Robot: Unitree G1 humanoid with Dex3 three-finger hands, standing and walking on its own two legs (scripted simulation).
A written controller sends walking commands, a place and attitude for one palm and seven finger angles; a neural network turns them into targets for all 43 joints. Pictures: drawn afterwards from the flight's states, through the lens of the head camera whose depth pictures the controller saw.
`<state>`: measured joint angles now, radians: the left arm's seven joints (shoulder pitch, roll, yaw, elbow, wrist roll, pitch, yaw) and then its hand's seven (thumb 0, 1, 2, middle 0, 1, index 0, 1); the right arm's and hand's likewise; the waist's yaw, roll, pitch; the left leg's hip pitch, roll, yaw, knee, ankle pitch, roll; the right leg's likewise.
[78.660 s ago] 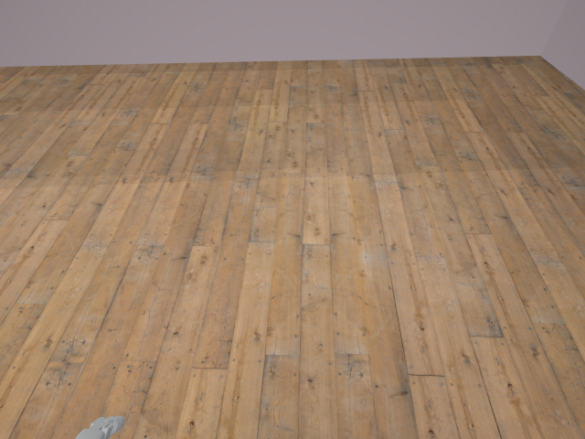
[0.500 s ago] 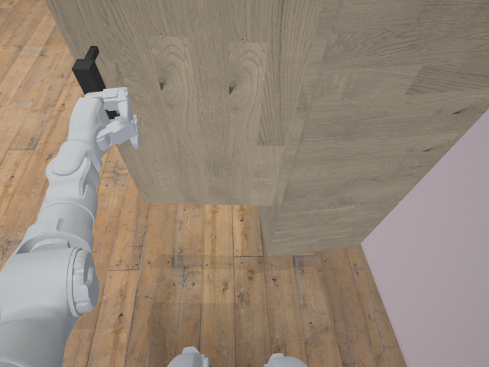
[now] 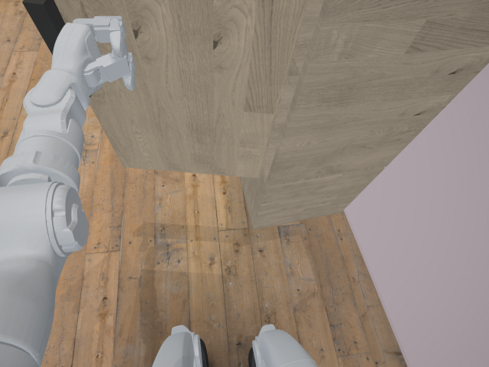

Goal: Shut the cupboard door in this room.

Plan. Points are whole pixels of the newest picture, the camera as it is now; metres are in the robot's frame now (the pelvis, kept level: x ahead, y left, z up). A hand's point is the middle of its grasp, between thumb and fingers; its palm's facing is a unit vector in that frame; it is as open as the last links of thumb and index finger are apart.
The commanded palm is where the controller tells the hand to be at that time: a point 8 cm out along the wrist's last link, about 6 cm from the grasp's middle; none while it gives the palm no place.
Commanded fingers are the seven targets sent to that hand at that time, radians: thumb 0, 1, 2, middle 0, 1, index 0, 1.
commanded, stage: push the door shut along its arc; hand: left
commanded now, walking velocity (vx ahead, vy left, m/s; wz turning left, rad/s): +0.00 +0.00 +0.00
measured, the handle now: (69, 41) +0.61 +0.19 +0.13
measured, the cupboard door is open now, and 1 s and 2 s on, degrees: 75 56 55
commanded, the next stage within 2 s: pull the fist back off the door in 0.66 s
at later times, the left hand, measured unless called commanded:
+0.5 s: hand (147, 40) +0.59 +0.08 +0.14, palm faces -0.35 -0.94 -0.02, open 3.2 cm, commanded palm +0.62 +0.10 +0.13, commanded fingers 0.00 0.90 0.90 -1.30 -1.50 -1.30 -1.50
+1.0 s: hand (167, 27) +0.64 +0.04 +0.13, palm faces +0.12 -0.99 -0.03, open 3.1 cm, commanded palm +0.61 +0.07 +0.13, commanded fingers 0.00 0.90 0.90 -1.30 -1.50 -1.30 -1.50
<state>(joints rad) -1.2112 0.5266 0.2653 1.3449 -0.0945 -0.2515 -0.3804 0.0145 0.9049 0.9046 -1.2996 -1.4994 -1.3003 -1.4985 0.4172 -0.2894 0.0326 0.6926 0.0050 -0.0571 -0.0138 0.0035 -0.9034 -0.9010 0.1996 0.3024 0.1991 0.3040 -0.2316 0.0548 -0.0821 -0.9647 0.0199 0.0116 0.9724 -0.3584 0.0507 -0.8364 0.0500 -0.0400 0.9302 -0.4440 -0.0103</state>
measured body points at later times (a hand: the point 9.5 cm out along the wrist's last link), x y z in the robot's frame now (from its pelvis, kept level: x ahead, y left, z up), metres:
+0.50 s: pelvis +0.01 +0.00 -0.01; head +0.17 +0.02 +0.40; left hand +0.61 +0.13 +0.14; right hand -0.07 -0.26 -0.10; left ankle +0.05 +0.09 -0.68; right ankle +0.00 -0.12 -0.68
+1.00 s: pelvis +0.01 -0.02 -0.03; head +0.19 -0.02 +0.39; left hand +0.63 +0.10 +0.13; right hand -0.07 -0.25 -0.12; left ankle +0.05 +0.09 -0.68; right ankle +0.00 -0.12 -0.68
